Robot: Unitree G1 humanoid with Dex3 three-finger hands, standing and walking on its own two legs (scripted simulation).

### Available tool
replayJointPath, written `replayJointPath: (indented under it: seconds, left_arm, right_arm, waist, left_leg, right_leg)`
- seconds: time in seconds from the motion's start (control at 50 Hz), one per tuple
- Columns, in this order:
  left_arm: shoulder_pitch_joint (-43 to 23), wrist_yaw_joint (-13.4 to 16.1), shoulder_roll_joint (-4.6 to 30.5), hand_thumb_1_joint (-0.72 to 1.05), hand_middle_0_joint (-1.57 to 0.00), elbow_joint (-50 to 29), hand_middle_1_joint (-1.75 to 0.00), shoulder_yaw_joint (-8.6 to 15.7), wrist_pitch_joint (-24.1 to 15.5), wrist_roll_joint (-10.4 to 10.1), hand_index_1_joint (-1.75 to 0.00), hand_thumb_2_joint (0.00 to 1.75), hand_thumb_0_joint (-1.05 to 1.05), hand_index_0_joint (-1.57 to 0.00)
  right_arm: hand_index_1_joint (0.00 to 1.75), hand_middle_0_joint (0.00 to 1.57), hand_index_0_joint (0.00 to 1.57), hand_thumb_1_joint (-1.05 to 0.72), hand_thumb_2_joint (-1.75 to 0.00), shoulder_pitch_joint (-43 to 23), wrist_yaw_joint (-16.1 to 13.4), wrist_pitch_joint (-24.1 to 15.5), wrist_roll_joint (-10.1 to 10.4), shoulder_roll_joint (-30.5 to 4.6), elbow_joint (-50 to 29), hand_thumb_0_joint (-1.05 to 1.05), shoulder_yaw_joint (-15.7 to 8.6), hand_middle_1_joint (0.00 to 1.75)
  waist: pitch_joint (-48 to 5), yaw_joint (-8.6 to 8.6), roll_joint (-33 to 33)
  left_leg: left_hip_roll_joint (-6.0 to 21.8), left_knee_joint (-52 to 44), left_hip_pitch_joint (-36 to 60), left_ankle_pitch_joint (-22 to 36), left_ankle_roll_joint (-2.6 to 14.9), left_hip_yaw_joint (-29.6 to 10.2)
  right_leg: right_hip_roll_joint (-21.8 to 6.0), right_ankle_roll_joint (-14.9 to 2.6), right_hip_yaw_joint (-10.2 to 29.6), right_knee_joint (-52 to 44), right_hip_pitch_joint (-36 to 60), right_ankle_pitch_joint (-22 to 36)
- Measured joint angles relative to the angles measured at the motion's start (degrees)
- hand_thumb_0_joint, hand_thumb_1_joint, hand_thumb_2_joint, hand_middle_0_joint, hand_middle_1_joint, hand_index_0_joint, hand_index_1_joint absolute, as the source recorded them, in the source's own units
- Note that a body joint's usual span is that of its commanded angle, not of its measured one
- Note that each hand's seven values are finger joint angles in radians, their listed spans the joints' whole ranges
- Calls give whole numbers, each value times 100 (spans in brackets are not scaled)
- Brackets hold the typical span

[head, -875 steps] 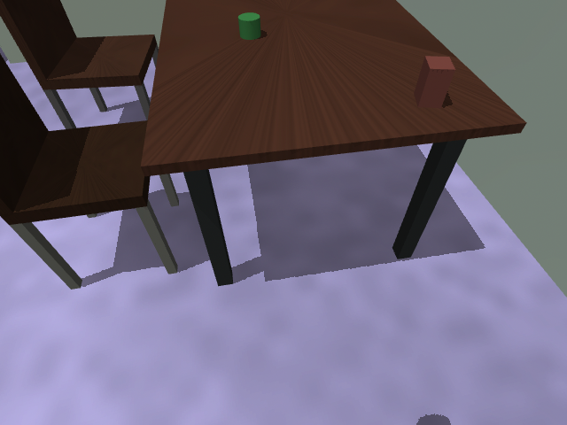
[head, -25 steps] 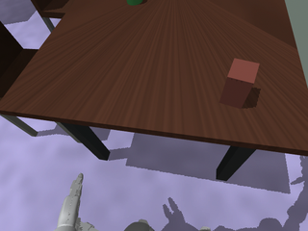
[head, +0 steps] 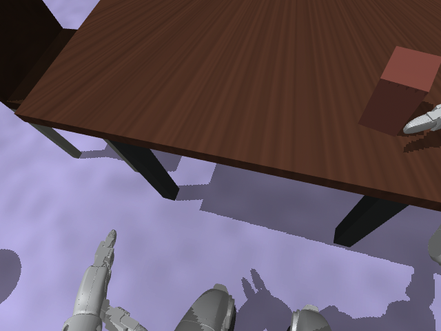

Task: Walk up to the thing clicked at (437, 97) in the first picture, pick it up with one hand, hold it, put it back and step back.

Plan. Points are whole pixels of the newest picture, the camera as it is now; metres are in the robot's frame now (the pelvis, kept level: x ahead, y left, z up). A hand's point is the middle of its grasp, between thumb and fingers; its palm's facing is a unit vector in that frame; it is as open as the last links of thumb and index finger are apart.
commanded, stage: close in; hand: right
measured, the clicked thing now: (395, 94) +0.51 -0.17 +0.08
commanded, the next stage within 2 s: rest palm in 0.34 s
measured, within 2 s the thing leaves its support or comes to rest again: leaves its support in 1.56 s
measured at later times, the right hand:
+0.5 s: hand (408, 83) +0.53 -0.18 +0.09, palm faces +0.09 +1.00 +0.02, open 17.8 cm
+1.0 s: hand (396, 75) +0.53 -0.16 +0.10, palm faces +0.10 +1.00 +0.01, open 13.7 cm
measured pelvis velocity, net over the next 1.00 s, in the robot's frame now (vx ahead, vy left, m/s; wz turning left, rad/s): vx -0.01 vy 0.01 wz -0.01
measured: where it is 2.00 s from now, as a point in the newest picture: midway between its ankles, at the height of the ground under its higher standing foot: outside the picture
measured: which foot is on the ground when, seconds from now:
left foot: down 0.00-1.00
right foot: down 0.00-1.00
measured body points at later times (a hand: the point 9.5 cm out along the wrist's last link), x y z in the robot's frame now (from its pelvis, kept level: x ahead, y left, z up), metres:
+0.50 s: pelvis +0.00 +0.01 +0.00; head +0.12 -0.02 +0.43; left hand +0.16 +0.27 -0.02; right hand +0.51 -0.24 +0.09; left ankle +0.02 +0.14 -0.67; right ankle +0.00 -0.11 -0.67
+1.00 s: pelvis -0.01 +0.01 +0.00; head +0.11 -0.02 +0.43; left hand +0.14 +0.27 -0.02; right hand +0.52 -0.22 +0.10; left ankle +0.02 +0.14 -0.67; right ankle +0.00 -0.11 -0.67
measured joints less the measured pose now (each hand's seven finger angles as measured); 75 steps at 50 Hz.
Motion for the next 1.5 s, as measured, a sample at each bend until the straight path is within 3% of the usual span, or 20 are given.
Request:
replayJointPath:
  seconds: [0.14, 0.42, 0.6, 0.68, 0.78, 0.88, 1.06, 1.12, 1.36, 1.5]
  left_arm:
    - [14, -52, -45, -53, -6, -196, -5, 39, 165, -2, -4, 4, -1, -6]
    - [132, -121, -75, -53, -6, -286, -5, 152, 176, -15, -4, 3, -1, -6]
    - [82, -170, -116, -56, -6, -249, -5, 184, 231, -28, -5, 6, -1, -5]
    - [84, -167, -110, -56, -6, -299, -5, 182, 223, -37, -6, 6, -1, -5]
    - [37, -160, -126, -55, -6, -368, -5, 119, 226, -11, -5, 6, -1, -5]
    - [58, -174, -161, -54, -6, -427, -5, 56, 224, 19, -5, 5, -1, -5]
    - [74, -152, -90, -53, -5, -411, -5, 121, 250, 13, -4, 4, -1, -6]
    - [55, -133, -89, -53, -5, -425, -5, 130, 254, 20, -3, 4, -1, -6]
    - [121, -171, -159, -51, -5, -411, -4, 44, 283, 6, -3, 3, -1, -6]
    - [36, -158, -92, -52, -6, -230, -5, 168, 279, -31, -3, 3, -1, -6]
  right_arm:
    - [5, 4, 4, 61, -2, -172, -322, -27, -156, 144, 211, -2, 199, 5]
    - [5, 4, 3, 61, -2, -136, -609, 45, -60, 596, -96, -1, 578, 5]
    - [5, 5, 4, 61, -3, -55, -803, 45, -101, 859, -132, -1, 655, 5]
    - [10, 13, 13, 61, -4, -38, -856, -23, -126, 925, -95, -1, 600, 10]
    - [20, 32, 32, 61, -6, -248, -923, -92, -219, 760, 113, -1, 524, 20]
    - [32, 52, 52, 61, -11, -538, -963, -61, -298, 611, 269, -2, 594, 33]
    - [57, 84, 84, 55, -25, -672, -1070, -50, -323, 603, 453, -2, 579, 57]
    - [65, 88, 92, 53, -32, -671, -1101, -108, -322, 621, 446, -1, 578, 63]
    - [90, 87, 89, 57, -69, -380, -1115, -59, -275, 734, 94, -2, 624, 89]
    - [102, 80, 83, 61, -95, -240, -1068, 121, -280, 780, -57, -3, 639, 102]
  waist:
    - [-97, -49, -77]
    - [-97, -210, -58]
    - [-101, -225, -96]
    - [-80, -215, -99]
    - [-27, -135, -78]
    - [13, -82, -66]
    - [17, -39, -111]
    - [12, -43, -93]
    - [-60, -101, -95]
    - [-44, -122, -136]
  left_leg:
    - [1, 60, -7, -40, 15, 7]
    - [51, 173, 8, -134, 52, 77]
    - [68, 122, 93, -112, 44, 42]
    - [68, 124, 123, -106, 43, 24]
    - [59, 181, 56, -92, 53, 32]
    - [47, 194, -37, -50, 60, 57]
    - [28, 152, -68, 0, 34, 30]
    - [28, 169, -101, -2, 25, 16]
    - [37, 86, 13, -37, 12, 0]
    - [43, -21, 183, -42, 4, -23]
  right_leg:
    - [1, 12, 9, 31, 5, -24]
    - [53, 50, 83, 73, 16, -44]
    - [71, 43, 46, -15, 125, -9]
    - [72, 42, 28, -29, 169, 0]
    - [64, 49, 40, 27, 102, 15]
    - [54, 55, 68, 66, -9, 48]
    - [36, 26, 43, 75, -50, 58]
    - [36, 17, 30, 94, -79, 50]
    - [46, 9, 13, 14, 36, 11]
    - [53, 5, -14, -103, 217, 7]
